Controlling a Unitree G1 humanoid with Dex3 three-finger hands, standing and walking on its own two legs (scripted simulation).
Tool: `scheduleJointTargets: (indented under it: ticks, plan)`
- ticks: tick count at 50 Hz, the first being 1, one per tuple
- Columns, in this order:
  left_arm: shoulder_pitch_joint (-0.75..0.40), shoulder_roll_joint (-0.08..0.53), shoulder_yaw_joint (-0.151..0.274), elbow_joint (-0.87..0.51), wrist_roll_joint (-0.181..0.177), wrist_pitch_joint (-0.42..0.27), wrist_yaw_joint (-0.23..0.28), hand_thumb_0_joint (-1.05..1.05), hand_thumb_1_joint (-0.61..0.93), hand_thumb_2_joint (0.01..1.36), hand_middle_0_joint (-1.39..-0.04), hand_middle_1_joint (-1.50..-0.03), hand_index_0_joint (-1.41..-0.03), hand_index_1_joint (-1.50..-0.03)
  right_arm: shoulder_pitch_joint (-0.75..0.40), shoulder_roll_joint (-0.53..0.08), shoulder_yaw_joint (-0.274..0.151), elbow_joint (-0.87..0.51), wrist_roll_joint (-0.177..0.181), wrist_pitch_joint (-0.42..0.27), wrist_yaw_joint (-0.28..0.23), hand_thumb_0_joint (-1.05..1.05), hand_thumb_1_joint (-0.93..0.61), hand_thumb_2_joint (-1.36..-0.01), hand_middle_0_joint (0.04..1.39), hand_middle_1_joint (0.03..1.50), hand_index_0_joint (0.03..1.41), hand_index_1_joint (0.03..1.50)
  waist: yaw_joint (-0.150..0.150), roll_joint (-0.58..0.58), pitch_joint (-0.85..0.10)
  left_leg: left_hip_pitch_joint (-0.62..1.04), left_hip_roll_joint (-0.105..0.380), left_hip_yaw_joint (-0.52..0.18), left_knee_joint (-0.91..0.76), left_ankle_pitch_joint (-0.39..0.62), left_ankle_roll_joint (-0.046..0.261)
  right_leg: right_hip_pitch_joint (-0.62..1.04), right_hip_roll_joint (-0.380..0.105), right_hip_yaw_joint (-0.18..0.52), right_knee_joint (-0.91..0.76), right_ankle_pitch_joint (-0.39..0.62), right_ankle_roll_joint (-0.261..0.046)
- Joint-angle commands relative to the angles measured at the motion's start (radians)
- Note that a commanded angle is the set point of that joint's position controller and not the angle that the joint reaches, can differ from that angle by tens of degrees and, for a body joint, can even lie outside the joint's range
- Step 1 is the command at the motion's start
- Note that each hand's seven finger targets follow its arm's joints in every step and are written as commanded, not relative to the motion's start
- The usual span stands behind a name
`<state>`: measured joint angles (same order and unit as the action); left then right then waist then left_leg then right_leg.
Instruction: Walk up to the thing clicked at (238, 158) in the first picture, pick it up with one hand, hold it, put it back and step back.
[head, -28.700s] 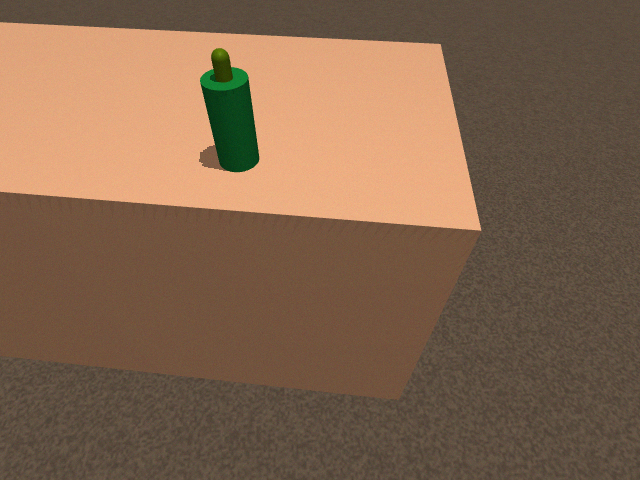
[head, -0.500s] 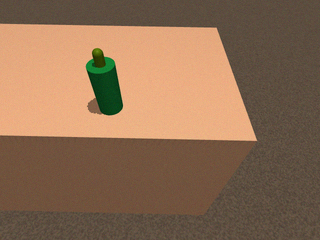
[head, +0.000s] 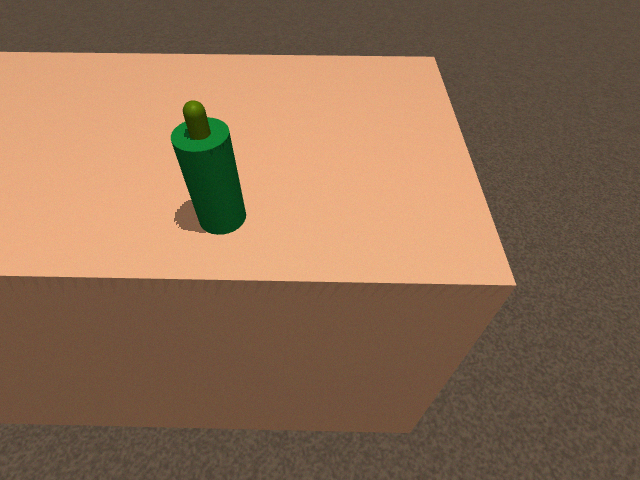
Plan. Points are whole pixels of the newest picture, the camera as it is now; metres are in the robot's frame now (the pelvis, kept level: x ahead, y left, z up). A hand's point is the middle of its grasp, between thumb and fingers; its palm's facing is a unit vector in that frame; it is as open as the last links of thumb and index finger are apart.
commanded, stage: stand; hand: left
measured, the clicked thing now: (209, 167) +0.48 +0.16 +0.12
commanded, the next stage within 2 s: step back in 0.32 s
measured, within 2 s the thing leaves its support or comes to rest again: neither
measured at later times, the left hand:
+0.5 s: hand out of the picture +0.06 +0.28 -0.16, palm faces +0.00 -0.93 -0.38, open 7.4 cm
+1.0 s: hand out of the picture +0.02 +0.30 -0.18, palm faces -0.09 -0.92 -0.38, open 7.4 cm
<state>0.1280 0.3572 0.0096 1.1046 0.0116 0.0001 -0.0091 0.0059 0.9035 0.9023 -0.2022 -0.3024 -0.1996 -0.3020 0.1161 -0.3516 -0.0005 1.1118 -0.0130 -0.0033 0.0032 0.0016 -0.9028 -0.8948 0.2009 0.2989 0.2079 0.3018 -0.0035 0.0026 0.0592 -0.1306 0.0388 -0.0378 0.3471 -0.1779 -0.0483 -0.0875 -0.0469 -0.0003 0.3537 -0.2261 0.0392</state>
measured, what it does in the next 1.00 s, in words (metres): walks backwards: left foot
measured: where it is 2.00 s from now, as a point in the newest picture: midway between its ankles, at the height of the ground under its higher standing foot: outside the picture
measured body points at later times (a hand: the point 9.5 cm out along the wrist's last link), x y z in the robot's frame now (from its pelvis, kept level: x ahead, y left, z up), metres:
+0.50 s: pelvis -0.03 +0.01 -0.01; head +0.03 +0.00 +0.43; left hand +0.06 +0.32 -0.14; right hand +0.06 -0.32 -0.14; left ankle +0.00 +0.14 -0.74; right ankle -0.02 -0.14 -0.75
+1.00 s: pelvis -0.10 +0.04 -0.02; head -0.03 +0.04 +0.42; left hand +0.02 +0.35 -0.15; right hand -0.02 -0.27 -0.14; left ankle -0.07 +0.14 -0.75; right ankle -0.12 -0.07 -0.74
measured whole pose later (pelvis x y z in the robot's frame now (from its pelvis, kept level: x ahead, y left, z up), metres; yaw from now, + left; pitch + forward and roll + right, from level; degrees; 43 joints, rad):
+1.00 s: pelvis -0.10 +0.04 -0.02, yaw -3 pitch -2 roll +1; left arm 0.11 0.38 0.07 0.88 0.02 0.06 0.01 0.01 0.90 0.90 -0.20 -0.30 -0.20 -0.30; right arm 0.12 -0.35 -0.05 0.86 -0.02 0.03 -0.02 0.00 -0.90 -0.89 0.20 0.30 0.21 0.30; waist -0.01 -0.03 0.20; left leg -0.31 -0.02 0.06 0.64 -0.30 0.04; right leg -0.29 0.04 0.08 0.76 -0.43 0.00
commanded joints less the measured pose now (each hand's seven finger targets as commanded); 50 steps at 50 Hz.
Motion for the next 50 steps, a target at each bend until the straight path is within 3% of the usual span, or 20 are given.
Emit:
scheduleJointTargets:
  ticks: [1, 15, 16, 17, 20, 22, 23, 25, 28, 29, 30, 31, 32, 33, 34, 37, 43, 46, 48, 50]
  plan:
    - [-0.020, 0.219, 0.038, -0.052, -0.002, -0.023, 0.018, 0.000, 0.900, 0.900, -0.200, -0.300, -0.200, -0.300, -0.027, -0.213, -0.038, -0.053, 0.007, -0.016, -0.010, 0.000, -0.900, -0.900, 0.200, 0.300, 0.200, 0.300, 0.003, -0.011, -0.071, 0.032, 0.086, -0.044, -0.035, 0.181, 0.055, -0.017, -0.082, 0.046, -0.064, 0.165, -0.051]
    - [-0.024, 0.218, 0.040, -0.058, -0.001, -0.022, 0.016, 0.000, 0.900, 0.900, -0.200, -0.300, -0.200, -0.300, -0.027, -0.218, -0.041, -0.052, 0.004, -0.016, -0.010, 0.000, -0.900, -0.900, 0.200, 0.300, 0.200, 0.300, 0.002, 0.000, -0.047, 0.013, 0.082, -0.041, -0.045, 0.116, 0.054, -0.031, -0.079, 0.052, -0.078, 0.111, -0.055]
    - [-0.039, 0.276, 0.088, -0.074, -0.018, -0.006, 0.022, 0.000, 0.900, 0.900, -0.200, -0.300, -0.200, -0.300, -0.059, -0.276, -0.065, -0.071, 0.007, 0.003, -0.006, 0.000, -0.900, -0.900, 0.200, 0.300, 0.200, 0.300, 0.006, 0.017, 0.068, -0.087, 0.065, -0.056, 0.055, 0.276, 0.090, -0.094, -0.063, 0.052, 0.028, 0.253, -0.067]
    - [-0.023, 0.268, 0.090, -0.089, -0.021, 0.000, 0.025, 0.000, 0.900, 0.900, -0.200, -0.300, -0.200, -0.300, -0.039, -0.264, -0.068, -0.085, 0.015, 0.008, -0.007, 0.000, -0.900, -0.900, 0.200, 0.300, 0.200, 0.300, 0.002, 0.021, 0.032, -0.088, 0.067, -0.046, 0.085, 0.327, 0.100, -0.078, -0.063, 0.042, 0.062, 0.289, -0.079]
    - [-0.010, 0.262, 0.101, -0.120, -0.021, 0.008, 0.027, 0.000, 0.900, 0.900, -0.200, -0.300, -0.200, -0.300, -0.022, -0.244, -0.076, -0.116, 0.022, 0.018, -0.007, 0.000, -0.900, -0.900, 0.200, 0.300, 0.200, 0.300, 0.000, -0.029, -0.058, -0.064, 0.029, -0.022, 0.218, 0.300, 0.108, -0.083, -0.099, 0.072, 0.067, 0.331, -0.138]
    - [-0.066, 0.282, 0.110, -0.160, -0.013, 0.016, 0.025, 0.000, 0.900, 0.900, -0.200, -0.300, -0.200, -0.300, 0.000, -0.234, -0.084, -0.132, 0.022, 0.031, -0.005, 0.000, -0.900, -0.900, 0.200, 0.300, 0.200, 0.300, -0.012, -0.109, -0.105, -0.069, -0.042, 0.024, 0.367, 0.089, 0.089, -0.113, -0.188, 0.146, 0.038, 0.335, -0.200]
    - [-0.106, 0.300, 0.113, -0.191, -0.001, 0.019, 0.027, 0.000, 0.900, 0.900, -0.200, -0.300, -0.200, -0.300, 0.022, -0.232, -0.089, -0.141, 0.017, 0.042, -0.003, 0.000, -0.900, -0.900, 0.200, 0.300, 0.200, 0.300, -0.018, -0.174, -0.110, -0.081, -0.077, 0.035, 0.475, -0.146, 0.090, -0.158, -0.260, 0.204, 0.025, 0.343, -0.250]
    - [-0.130, 0.309, 0.119, -0.222, 0.021, 0.019, 0.029, 0.000, 0.900, 0.900, -0.200, -0.300, -0.200, -0.300, 0.063, -0.230, -0.098, -0.157, 0.009, 0.056, 0.000, 0.000, -0.900, -0.900, 0.200, 0.300, 0.200, 0.300, -0.021, -0.215, -0.092, -0.133, -0.063, -0.028, 0.593, -0.364, 0.101, -0.213, -0.318, 0.228, 0.053, 0.370, -0.307]
    - [-0.196, 0.283, 0.108, -0.265, 0.017, 0.024, 0.030, 0.000, 0.900, 0.900, -0.200, -0.300, -0.200, -0.300, 0.128, -0.231, -0.103, -0.165, 0.021, 0.044, 0.003, 0.000, -0.900, -0.900, 0.200, 0.300, 0.200, 0.300, -0.057, -0.223, -0.105, -0.126, -0.036, -0.025, 0.422, -0.228, 0.115, -0.187, -0.233, 0.126, 0.201, 0.408, -0.223]
    - [-0.190, 0.270, 0.103, -0.272, 0.010, 0.031, 0.030, 0.000, 0.900, 0.900, -0.200, -0.300, -0.200, -0.300, 0.138, -0.231, -0.105, -0.167, 0.017, 0.034, 0.000, 0.000, -0.900, -0.900, 0.200, 0.300, 0.200, 0.300, -0.059, -0.172, -0.115, -0.124, -0.023, -0.003, 0.265, 0.023, 0.111, -0.152, -0.175, 0.088, 0.290, 0.353, -0.178]
    - [-0.156, 0.229, 0.094, -0.283, -0.004, 0.038, 0.031, 0.000, 0.900, 0.900, -0.200, -0.300, -0.200, -0.300, 0.107, -0.276, -0.116, -0.182, 0.005, 0.025, -0.006, 0.000, -0.900, -0.900, 0.200, 0.300, 0.200, 0.300, -0.042, 0.020, -0.111, -0.120, 0.074, -0.132, 0.124, 0.345, 0.126, -0.177, -0.049, 0.038, 0.444, 0.219, -0.119]
    - [-0.151, 0.187, 0.087, -0.299, -0.014, 0.044, 0.039, 0.000, 0.900, 0.900, -0.200, -0.300, -0.200, -0.300, 0.109, -0.334, -0.133, -0.193, -0.009, 0.018, -0.011, 0.000, -0.900, -0.900, 0.200, 0.300, 0.200, 0.300, -0.044, 0.189, -0.098, -0.010, 0.160, -0.319, 0.077, 0.607, 0.149, -0.341, 0.102, 0.059, 0.593, -0.149, -0.085]
    - [-0.110, 0.176, 0.089, -0.285, -0.010, 0.058, 0.047, 0.000, 0.900, 0.900, -0.200, -0.300, -0.200, -0.300, 0.128, -0.338, -0.133, -0.195, -0.022, 0.014, -0.015, 0.000, -0.900, -0.900, 0.200, 0.300, 0.200, 0.300, -0.022, 0.120, -0.105, 0.052, 0.216, -0.379, 0.085, 0.682, 0.171, -0.409, 0.144, 0.156, 0.675, -0.390, -0.085]
    - [-0.065, 0.177, 0.085, -0.282, -0.010, 0.062, 0.051, 0.000, 0.900, 0.900, -0.200, -0.300, -0.200, -0.300, 0.118, -0.351, -0.132, -0.207, -0.011, 0.012, -0.018, 0.000, -0.900, -0.900, 0.200, 0.300, 0.200, 0.300, -0.014, 0.109, -0.130, 0.076, 0.256, -0.366, 0.119, 0.805, 0.200, -0.417, 0.144, 0.175, 0.751, -0.416, -0.088]
    - [-0.053, 0.175, 0.083, -0.277, -0.009, 0.062, 0.059, 0.000, 0.900, 0.900, -0.200, -0.300, -0.200, -0.300, 0.086, -0.368, -0.137, -0.229, -0.010, 0.014, -0.023, 0.000, -0.900, -0.900, 0.200, 0.300, 0.200, 0.300, -0.016, 0.175, -0.142, 0.060, 0.282, -0.417, 0.086, 0.722, 0.196, -0.432, 0.151, 0.222, 0.792, -0.408, -0.085]
    - [-0.010, 0.223, 0.096, -0.257, -0.019, 0.059, 0.061, 0.000, 0.900, 0.900, -0.200, -0.300, -0.200, -0.300, -0.028, -0.289, -0.119, -0.271, -0.021, 0.013, -0.042, 0.000, -0.900, -0.900, 0.200, 0.300, 0.200, 0.300, 0.035, 0.159, -0.125, 0.076, 0.206, -0.236, 0.139, 0.618, 0.244, -0.441, 0.126, 0.222, 0.849, -0.301, -0.067]
    - [-0.042, 0.207, 0.100, -0.303, -0.001, 0.040, 0.044, 0.000, 0.900, 0.900, -0.200, -0.300, -0.200, -0.300, 0.070, -0.253, -0.116, -0.279, -0.008, 0.015, -0.047, 0.000, -0.900, -0.900, 0.200, 0.300, 0.200, 0.300, -0.033, 0.105, -0.092, 0.160, 0.195, -0.193, 0.156, 0.576, 0.270, -0.410, 0.119, 0.144, 0.619, -0.264, -0.020]
    - [-0.026, 0.203, 0.106, -0.314, 0.003, 0.033, 0.037, 0.000, 0.900, 0.900, -0.200, -0.300, -0.200, -0.300, 0.073, -0.267, -0.119, -0.294, -0.006, 0.019, -0.043, 0.000, -0.900, -0.900, 0.200, 0.300, 0.200, 0.300, -0.040, 0.117, -0.112, 0.145, 0.193, -0.173, 0.167, 0.496, 0.262, -0.336, 0.092, 0.090, 0.450, -0.230, -0.034]
    - [0.016, 0.201, 0.109, -0.298, 0.008, 0.031, 0.032, 0.000, 0.900, 0.900, -0.200, -0.300, -0.200, -0.300, 0.033, -0.286, -0.123, -0.311, -0.005, 0.023, -0.038, 0.000, -0.900, -0.900, 0.200, 0.300, 0.200, 0.300, -0.022, 0.139, -0.119, 0.053, 0.208, -0.186, 0.154, 0.346, 0.263, -0.238, 0.079, 0.046, 0.358, -0.205, -0.047]
    - [0.101, 0.182, 0.113, -0.262, 0.014, 0.023, 0.029, 0.000, 0.900, 0.900, -0.200, -0.300, -0.200, -0.300, -0.022, -0.281, -0.117, -0.322, 0.002, 0.028, -0.033, 0.000, -0.900, -0.900, 0.200, 0.300, 0.200, 0.300, 0.029, 0.117, -0.129, -0.038, 0.196, -0.161, 0.214, 0.269, 0.233, -0.104, 0.066, 0.023, 0.141, -0.030, -0.069]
